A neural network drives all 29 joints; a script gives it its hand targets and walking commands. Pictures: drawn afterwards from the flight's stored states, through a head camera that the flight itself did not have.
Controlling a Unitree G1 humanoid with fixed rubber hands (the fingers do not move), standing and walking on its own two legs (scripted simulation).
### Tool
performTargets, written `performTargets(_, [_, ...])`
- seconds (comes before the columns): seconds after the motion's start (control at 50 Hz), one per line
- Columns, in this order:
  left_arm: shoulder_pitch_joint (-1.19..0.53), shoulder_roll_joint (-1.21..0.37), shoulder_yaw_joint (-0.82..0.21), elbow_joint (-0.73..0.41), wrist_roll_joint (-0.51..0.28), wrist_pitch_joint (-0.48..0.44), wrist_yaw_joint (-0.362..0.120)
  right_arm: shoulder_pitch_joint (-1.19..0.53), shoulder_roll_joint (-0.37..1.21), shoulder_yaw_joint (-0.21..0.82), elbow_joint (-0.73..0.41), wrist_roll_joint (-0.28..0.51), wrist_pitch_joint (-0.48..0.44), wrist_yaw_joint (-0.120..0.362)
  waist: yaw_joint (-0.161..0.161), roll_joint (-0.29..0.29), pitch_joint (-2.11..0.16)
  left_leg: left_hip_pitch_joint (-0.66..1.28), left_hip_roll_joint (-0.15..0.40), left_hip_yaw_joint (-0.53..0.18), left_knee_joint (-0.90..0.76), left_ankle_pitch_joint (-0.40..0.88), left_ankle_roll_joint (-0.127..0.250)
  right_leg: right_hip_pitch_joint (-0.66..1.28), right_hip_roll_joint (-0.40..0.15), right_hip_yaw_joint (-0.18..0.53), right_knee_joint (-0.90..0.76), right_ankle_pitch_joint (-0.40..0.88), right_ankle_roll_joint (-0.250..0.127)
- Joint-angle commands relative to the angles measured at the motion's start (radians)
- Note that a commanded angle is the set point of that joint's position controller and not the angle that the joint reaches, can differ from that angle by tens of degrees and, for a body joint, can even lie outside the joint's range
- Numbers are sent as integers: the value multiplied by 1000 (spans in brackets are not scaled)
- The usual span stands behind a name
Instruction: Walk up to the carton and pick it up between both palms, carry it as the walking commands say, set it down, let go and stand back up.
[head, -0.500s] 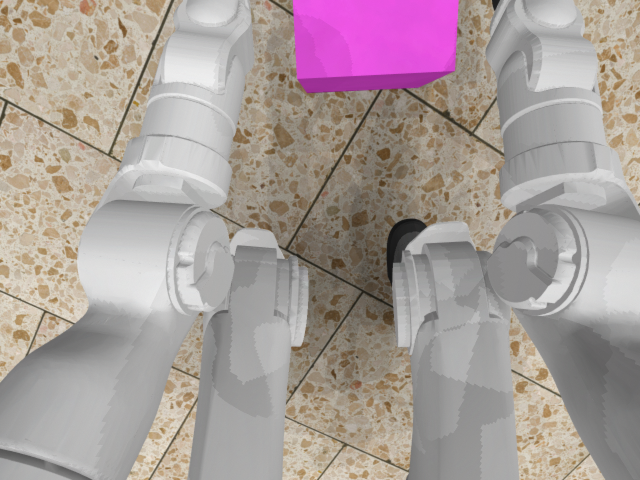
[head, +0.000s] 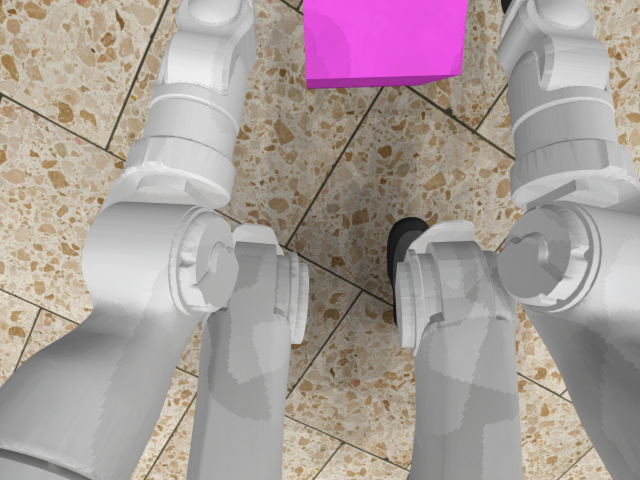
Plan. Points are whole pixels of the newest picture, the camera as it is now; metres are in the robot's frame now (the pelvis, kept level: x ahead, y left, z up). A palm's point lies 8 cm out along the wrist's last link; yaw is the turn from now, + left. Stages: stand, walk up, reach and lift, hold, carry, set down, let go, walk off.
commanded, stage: set down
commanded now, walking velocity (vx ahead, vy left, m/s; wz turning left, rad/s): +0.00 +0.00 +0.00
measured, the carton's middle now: out of the picture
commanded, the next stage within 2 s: none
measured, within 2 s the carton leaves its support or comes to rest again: neither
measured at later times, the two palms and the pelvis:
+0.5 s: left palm out of the picture +0.55 +0.12 -0.19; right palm out of the picture +0.53 -0.18 -0.19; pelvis -0.01 -0.01 +0.00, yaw +0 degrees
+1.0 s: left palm out of the picture +0.58 +0.13 -0.14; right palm out of the picture +0.56 -0.19 -0.14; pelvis -0.01 -0.01 +0.01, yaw +1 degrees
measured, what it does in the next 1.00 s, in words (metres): stands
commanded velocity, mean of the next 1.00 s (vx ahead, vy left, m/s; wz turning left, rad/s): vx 0.00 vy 0.00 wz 0.00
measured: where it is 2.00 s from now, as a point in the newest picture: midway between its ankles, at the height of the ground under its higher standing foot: (331, 308)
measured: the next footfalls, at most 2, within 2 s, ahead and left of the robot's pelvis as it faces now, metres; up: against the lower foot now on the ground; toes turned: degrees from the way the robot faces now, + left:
none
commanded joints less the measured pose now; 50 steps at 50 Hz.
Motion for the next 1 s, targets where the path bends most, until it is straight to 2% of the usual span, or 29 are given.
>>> performTargets(0.0, [-392,-509,-178,-3,-32,-23,-150,-405,576,218,19,34,-11,171,-1,66,-758,240,6,106,-206,337,66,384,40,-167,-66,311,-80])
performTargets(0.18, [-382,-302,-128,-2,-28,-48,-98,-368,370,160,31,30,-38,112,1,62,-787,259,18,114,-205,336,51,432,31,-167,-69,324,-70])
performTargets(0.3, [-372,5,-77,-4,-43,-70,-18,-314,55,87,37,36,-67,26,-7,70,-854,297,34,120,-209,345,31,476,20,-167,-77,349,-62])
performTargets(0.32, [-368,68,-71,-7,-50,-74,1,-310,-18,79,35,46,-76,7,-5,72,-875,304,37,121,-210,352,27,487,18,-166,-78,360,-61])
performTargets(0.34, [-367,176,-31,1,-46,-80,16,-320,-47,98,19,66,-79,-18,42,37,-887,283,44,134,-203,347,33,523,17,-154,-86,364,-50])
performTargets(0.38, [-352,248,-47,6,-73,-91,39,-302,-129,108,33,91,-91,-45,34,37,-908,264,56,135,-205,340,30,536,10,-158,-80,378,-47])
performTargets(0.42, [-340,258,-86,34,-106,-95,43,-296,-168,128,48,119,-99,-56,17,52,-923,277,64,131,-203,350,28,530,5,-161,-75,391,-47])
performTargets(0.52, [-336,146,-226,88,-232,-80,5,-281,-181,162,92,156,-115,-53,-72,78,-906,293,80,100,-198,371,26,496,-16,-177,-76,399,-61])
performTargets(0.58, [-353,164,-253,89,-264,-83,2,-271,-204,157,123,161,-121,-49,-95,77,-894,292,89,84,-195,389,26,472,-25,-184,-70,398,-68])
performTargets(0.64, [-374,248,-233,63,-261,-96,24,-283,-248,151,106,177,-131,-56,-81,89,-956,350,93,78,-187,441,28,461,-27,-187,-61,414,-67])
performTargets(0.74, [-412,304,-233,-22,-269,-98,67,-341,-231,231,-5,272,-129,-72,-16,102,-1221,531,88,91,-185,551,35,562,-22,-192,-74,492,-55])
performTargets(0.78, [-424,318,-243,-52,-280,-92,79,-344,-231,267,-44,313,-120,-82,-2,105,-1357,594,87,106,-187,582,37,634,-21,-195,-85,528,-49])
performTargets(0.84, [-406,313,-260,-46,-302,-69,82,-317,-240,294,-45,336,-96,-101,-11,100,-1470,602,84,131,-205,538,39,712,-19,-201,-116,510,-48])
performTargets(0.88, [-400,305,-267,-33,-326,-50,75,-303,-241,305,-33,331,-77,-115,-30,79,-1500,571,82,147,-224,466,41,757,-17,-207,-144,464,-51])
performTargets(0.94, [-401,298,-263,-21,-351,-29,59,-309,-255,280,-40,293,-57,-132,-79,35,-1434,488,77,152,-265,374,44,768,-15,-211,-188,407,-60])
performTargets(0.98, [-396,291,-249,-1,-346,-24,51,-306,-253,250,-39,261,-53,-134,-95,35,-1337,431,74,155,-289,337,43,724,-14,-208,-216,378,-66])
